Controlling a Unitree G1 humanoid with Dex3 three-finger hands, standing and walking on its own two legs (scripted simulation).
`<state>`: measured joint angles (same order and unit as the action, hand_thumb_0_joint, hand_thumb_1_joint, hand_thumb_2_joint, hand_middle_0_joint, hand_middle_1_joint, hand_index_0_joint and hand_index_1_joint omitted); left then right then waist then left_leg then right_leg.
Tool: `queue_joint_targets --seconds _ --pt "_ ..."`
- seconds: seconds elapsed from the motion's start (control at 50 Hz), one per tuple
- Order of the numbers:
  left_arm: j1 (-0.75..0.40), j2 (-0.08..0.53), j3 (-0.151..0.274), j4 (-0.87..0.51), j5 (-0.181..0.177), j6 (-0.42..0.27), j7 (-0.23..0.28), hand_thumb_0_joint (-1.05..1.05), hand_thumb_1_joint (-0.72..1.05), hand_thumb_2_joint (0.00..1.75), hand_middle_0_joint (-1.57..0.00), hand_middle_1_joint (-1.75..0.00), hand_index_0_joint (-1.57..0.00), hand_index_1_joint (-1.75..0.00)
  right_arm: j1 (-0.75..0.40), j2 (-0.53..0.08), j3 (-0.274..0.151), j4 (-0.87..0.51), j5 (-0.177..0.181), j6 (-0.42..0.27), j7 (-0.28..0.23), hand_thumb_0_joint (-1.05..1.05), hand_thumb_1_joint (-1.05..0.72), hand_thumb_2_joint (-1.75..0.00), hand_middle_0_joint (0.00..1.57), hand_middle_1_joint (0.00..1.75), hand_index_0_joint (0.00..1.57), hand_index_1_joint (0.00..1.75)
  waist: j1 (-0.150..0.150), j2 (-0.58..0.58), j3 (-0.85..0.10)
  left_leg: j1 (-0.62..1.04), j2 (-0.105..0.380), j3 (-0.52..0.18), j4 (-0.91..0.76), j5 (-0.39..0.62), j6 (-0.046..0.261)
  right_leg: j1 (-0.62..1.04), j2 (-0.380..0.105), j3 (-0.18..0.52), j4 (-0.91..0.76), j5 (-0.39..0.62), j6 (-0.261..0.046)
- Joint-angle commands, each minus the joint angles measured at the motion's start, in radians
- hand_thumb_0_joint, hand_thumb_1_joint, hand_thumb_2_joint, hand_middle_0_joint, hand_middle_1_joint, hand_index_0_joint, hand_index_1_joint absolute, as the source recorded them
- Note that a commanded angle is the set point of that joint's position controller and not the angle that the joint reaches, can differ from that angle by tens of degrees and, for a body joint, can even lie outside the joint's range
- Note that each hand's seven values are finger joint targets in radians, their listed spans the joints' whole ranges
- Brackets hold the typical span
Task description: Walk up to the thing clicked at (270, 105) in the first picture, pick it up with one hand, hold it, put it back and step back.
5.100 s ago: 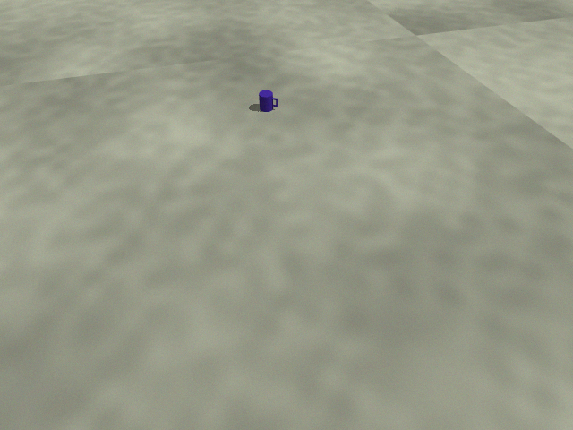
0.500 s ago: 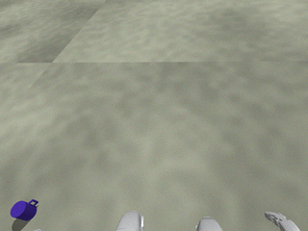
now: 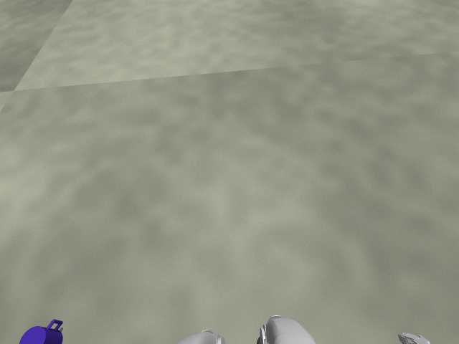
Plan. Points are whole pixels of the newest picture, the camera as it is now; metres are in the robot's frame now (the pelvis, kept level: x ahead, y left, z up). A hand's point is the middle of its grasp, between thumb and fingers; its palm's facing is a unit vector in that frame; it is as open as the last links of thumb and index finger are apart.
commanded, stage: walk up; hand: left
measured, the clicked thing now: (45, 337) +0.26 +0.74 -0.68
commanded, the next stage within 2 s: none
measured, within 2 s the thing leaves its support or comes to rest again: neither
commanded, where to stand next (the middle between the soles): -0.19 +0.64 m, yaw -16 degrees
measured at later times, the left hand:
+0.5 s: hand out of the picture +0.00 +0.59 -0.13, palm faces -0.07 -0.78 -0.63, open 7.4 cm
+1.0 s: hand out of the picture -0.07 +0.75 -0.10, palm faces -0.14 -0.77 -0.62, open 7.4 cm
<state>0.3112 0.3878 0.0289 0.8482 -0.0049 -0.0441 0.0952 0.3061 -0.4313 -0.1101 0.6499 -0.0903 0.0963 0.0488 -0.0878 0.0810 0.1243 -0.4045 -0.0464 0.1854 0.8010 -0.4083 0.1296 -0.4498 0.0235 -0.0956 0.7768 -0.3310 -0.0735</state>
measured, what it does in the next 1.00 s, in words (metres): steps to the left: left foot, then right foot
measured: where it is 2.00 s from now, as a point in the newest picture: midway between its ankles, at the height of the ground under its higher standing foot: outside the picture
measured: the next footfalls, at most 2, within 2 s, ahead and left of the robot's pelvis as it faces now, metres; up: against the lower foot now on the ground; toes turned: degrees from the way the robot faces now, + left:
left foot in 0.36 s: -0.03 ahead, +0.37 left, +0.00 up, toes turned -2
right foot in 0.70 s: -0.06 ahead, +0.23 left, +0.00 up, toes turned -11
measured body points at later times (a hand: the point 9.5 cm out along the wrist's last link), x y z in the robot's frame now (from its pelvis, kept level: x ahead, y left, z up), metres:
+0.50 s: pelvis -0.09 +0.25 -0.02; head -0.05 +0.23 +0.43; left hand +0.01 +0.62 -0.09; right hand -0.03 -0.09 -0.12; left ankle -0.07 +0.37 -0.70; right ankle -0.02 +0.05 -0.64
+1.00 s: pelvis -0.20 +0.45 -0.01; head -0.16 +0.39 +0.44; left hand -0.06 +0.79 -0.06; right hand -0.13 +0.10 -0.13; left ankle -0.18 +0.66 -0.64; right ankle -0.10 +0.25 -0.70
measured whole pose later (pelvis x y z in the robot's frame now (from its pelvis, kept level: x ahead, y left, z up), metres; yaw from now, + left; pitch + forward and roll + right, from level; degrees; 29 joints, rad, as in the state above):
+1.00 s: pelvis -0.20 +0.45 -0.01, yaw -8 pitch -2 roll +1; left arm 0.27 0.42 0.05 0.78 0.04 -0.04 0.09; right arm 0.22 -0.50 -0.13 0.67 -0.06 0.13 0.07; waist -0.01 0.13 0.14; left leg -0.50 0.06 -0.16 1.23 -0.45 -0.01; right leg -0.54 -0.13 0.05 0.79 -0.23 -0.01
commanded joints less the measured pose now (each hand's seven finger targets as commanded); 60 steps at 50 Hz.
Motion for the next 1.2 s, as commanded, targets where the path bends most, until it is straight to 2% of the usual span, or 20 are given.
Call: queue_joint_targets --seconds 0.0,0.04,0.14,0.28,0.34,0.38,0.42,0.48,0.6,0.66,0.7,0.72,0.74,0.82,0.98,1.04,1.06,1.08,1.12,1.18 --pt "0.203 0.375 0.134 -0.058 0.035 -0.014 0.042 0.00 0.90 0.90 -0.20 -0.30 -0.20 -0.30 0.025 -0.144 -0.037 -0.129 0.021 -0.020 -0.008 0.00 -0.90 -0.90 0.20 0.30 0.20 0.30 0.098 -0.238 -0.240 -0.389 0.079 -0.273 0.454 -0.193 -0.205 0.485 -0.478 0.682 -0.331 0.112 -0.218" --pt "0.068 0.396 0.136 -0.113 0.016 -0.027 0.062 0.00 0.90 0.90 -0.20 -0.30 -0.20 -0.30 -0.013 -0.246 -0.075 -0.128 0.004 -0.002 -0.030 0.00 -0.90 -0.90 0.20 0.30 0.20 0.30 0.089 -0.132 -0.160 -0.385 0.151 -0.404 0.691 -0.191 -0.199 0.232 -0.621 0.838 -0.414 0.079 -0.362" --pt "-0.026 0.359 0.131 -0.111 0.032 -0.036 0.036 0.00 0.90 0.90 -0.20 -0.30 -0.20 -0.30 -0.017 -0.217 -0.070 -0.066 0.014 -0.002 0.024 0.00 -0.90 -0.90 0.20 0.30 0.20 0.30 0.042 -0.138 -0.072 -0.174 0.102 -0.309 0.607 0.029 -0.126 -0.067 -0.285 0.354 -0.321 -0.102 -0.150" --pt "0.034 0.444 0.164 -0.089 0.062 -0.022 0.012 0.00 0.90 0.90 -0.20 -0.30 -0.20 -0.30 -0.070 -0.202 -0.063 -0.066 0.031 0.005 0.033 0.00 -0.90 -0.90 0.20 0.30 0.20 0.30 0.112 -0.322 -0.115 -0.106 0.118 -0.172 0.188 -0.162 -0.125 -0.006 -0.244 0.321 -0.273 -0.114 -0.131" --pt "-0.042 0.401 0.140 -0.109 0.047 -0.008 0.016 0.00 0.90 0.90 -0.20 -0.30 -0.20 -0.30 0.115 -0.223 -0.088 0.001 0.023 -0.012 0.025 0.00 -0.90 -0.90 0.20 0.30 0.20 0.30 0.000 -0.206 -0.200 0.175 0.072 -0.153 -0.106 -0.052 -0.098 -0.146 -0.196 0.233 -0.050 -0.026 -0.047" --pt "-0.038 0.235 0.093 -0.111 0.028 0.000 0.040 0.00 0.90 0.90 -0.20 -0.30 -0.20 -0.30 0.083 -0.382 -0.112 -0.033 -0.001 -0.032 0.005 0.00 -0.90 -0.90 0.20 0.30 0.20 0.30 -0.032 0.270 -0.112 0.119 0.357 -0.660 -0.379 0.037 -0.006 -0.457 0.111 0.080 0.447 -0.335 0.047" --pt "-0.132 0.320 0.098 -0.090 0.030 -0.010 0.057 0.00 0.90 0.90 -0.20 -0.30 -0.20 -0.30 -0.107 -0.395 -0.103 -0.060 0.028 -0.031 -0.010 0.00 -0.90 -0.90 0.20 0.30 0.20 0.30 -0.012 0.236 -0.014 -0.154 0.443 -0.803 -0.479 -0.125 0.169 -0.329 0.001 0.162 0.586 -0.252 0.008" --pt "0.034 0.309 0.110 -0.008 -0.016 -0.009 0.031 0.00 0.90 0.90 -0.20 -0.30 -0.20 -0.30 -0.166 -0.245 -0.065 -0.077 0.014 -0.038 -0.025 0.00 -0.90 -0.90 0.20 0.30 0.20 0.30 0.060 0.094 -0.021 -0.011 0.251 -0.444 -0.275 0.223 0.056 -0.294 0.018 0.160 0.545 -0.129 0.017" --pt "0.090 0.243 0.086 -0.034 -0.020 -0.010 0.022 0.00 0.90 0.90 -0.20 -0.30 -0.20 -0.30 -0.071 -0.201 -0.043 -0.094 0.010 -0.028 -0.020 0.00 -0.90 -0.90 0.20 0.30 0.20 0.30 0.040 0.198 -0.149 0.203 0.260 -0.367 -0.157 0.660 0.089 -0.087 -0.025 0.040 0.127 -0.127 0.043" --pt "0.245 0.284 0.106 0.007 0.010 -0.016 0.037 0.00 0.90 0.90 -0.20 -0.30 -0.20 -0.30 -0.118 -0.139 -0.022 -0.127 0.035 -0.008 -0.011 0.00 -0.90 -0.90 0.20 0.30 0.20 0.30 0.142 -0.005 -0.192 -0.053 0.160 -0.272 0.061 0.456 -0.022 0.344 -0.074 0.116 -0.298 0.192 0.016" --pt "0.131 0.376 0.129 -0.074 0.035 -0.014 0.042 0.00 0.90 0.90 -0.20 -0.30 -0.20 -0.30 0.030 -0.125 -0.017 -0.100 0.036 0.004 -0.017 0.00 -0.90 -0.90 0.20 0.30 0.20 0.30 0.068 -0.182 -0.214 -0.393 0.074 -0.291 0.366 -0.194 -0.138 0.488 -0.448 0.625 -0.279 0.343 -0.139" --pt "0.084 0.406 0.137 -0.105 0.036 -0.012 0.048 0.00 0.90 0.90 -0.20 -0.30 -0.20 -0.30 -0.005 -0.192 -0.043 -0.115 0.024 0.013 -0.028 0.00 -0.90 -0.90 0.20 0.30 0.20 0.30 0.088 -0.157 -0.206 -0.342 0.091 -0.359 0.519 -0.240 -0.123 0.334 -0.564 0.736 -0.326 0.327 -0.275" --pt "0.026 0.404 0.137 -0.122 0.030 -0.021 0.053 0.00 0.90 0.90 -0.20 -0.30 -0.20 -0.30 -0.029 -0.225 -0.059 -0.113 0.020 0.015 -0.032 0.00 -0.90 -0.90 0.20 0.30 0.20 0.30 0.078 -0.135 -0.179 -0.320 0.121 -0.411 0.616 -0.191 -0.116 0.231 -0.581 0.770 -0.368 0.209 -0.305" --pt "-0.019 0.345 0.125 -0.118 0.030 -0.026 0.037 0.00 0.90 0.90 -0.20 -0.30 -0.20 -0.30 -0.035 -0.218 -0.073 -0.072 0.032 0.012 -0.002 0.00 -0.90 -0.90 0.20 0.30 0.20 0.30 0.059 -0.120 -0.064 -0.200 0.047 -0.376 0.655 -0.007 -0.132 -0.021 -0.330 0.414 -0.323 -0.039 -0.164" --pt "0.024 0.413 0.159 -0.103 0.061 -0.006 0.018 0.00 0.90 0.90 -0.20 -0.30 -0.20 -0.30 -0.062 -0.194 -0.064 -0.062 0.038 0.021 0.020 0.00 -0.90 -0.90 0.20 0.30 0.20 0.30 0.122 -0.340 -0.106 -0.119 0.112 -0.213 0.203 -0.167 -0.139 0.059 -0.250 0.306 -0.277 -0.123 -0.115" --pt "-0.053 0.414 0.152 -0.109 0.049 0.010 0.014 0.00 0.90 0.90 -0.20 -0.30 -0.20 -0.30 0.102 -0.211 -0.084 0.008 0.035 0.011 0.022 0.00 -0.90 -0.90 0.20 0.30 0.20 0.30 0.035 -0.313 -0.171 0.158 0.079 -0.146 -0.083 -0.104 -0.098 -0.095 -0.232 0.265 -0.188 -0.130 -0.046" --pt "-0.047 0.353 0.138 -0.100 0.048 0.020 0.019 0.00 0.90 0.90 -0.20 -0.30 -0.20 -0.30 0.182 -0.231 -0.097 0.038 0.015 0.002 0.018 0.00 -0.90 -0.90 0.20 0.30 0.20 0.30 -0.008 -0.164 -0.174 0.243 0.078 -0.206 -0.148 -0.089 -0.087 -0.222 -0.160 0.212 0.013 -0.192 -0.002" --pt "-0.037 0.240 0.106 -0.104 0.034 0.025 0.025 0.00 0.90 0.90 -0.20 -0.30 -0.20 -0.30 0.180 -0.296 -0.105 0.026 0.001 -0.004 0.012 0.00 -0.90 -0.90 0.20 0.30 0.20 0.30 -0.028 0.162 -0.095 0.157 0.225 -0.505 -0.351 -0.256 -0.024 -0.402 0.030 0.059 0.344 -0.296 0.029" --pt "-0.211 0.315 0.118 -0.122 0.040 0.014 0.058 0.00 0.90 0.90 -0.20 -0.30 -0.20 -0.30 -0.080 -0.425 -0.102 -0.021 0.030 -0.008 -0.005 0.00 -0.90 -0.90 0.20 0.30 0.20 0.30 -0.018 0.276 0.079 -0.322 0.447 -0.913 -0.606 -0.421 0.177 -0.291 0.024 0.166 0.610 -0.276 0.024" --pt "0.001 0.299 0.124 -0.002 -0.014 0.021 0.031 0.00 0.90 0.90 -0.20 -0.30 -0.20 -0.30 -0.212 -0.257 -0.063 -0.068 0.010 -0.020 -0.026 0.00 -0.90 -0.90 0.20 0.30 0.20 0.30 0.085 0.050 0.088 -0.219 0.242 -0.509 -0.402 -0.149 0.016 -0.265 0.041 0.234 0.626 -0.108 0.020"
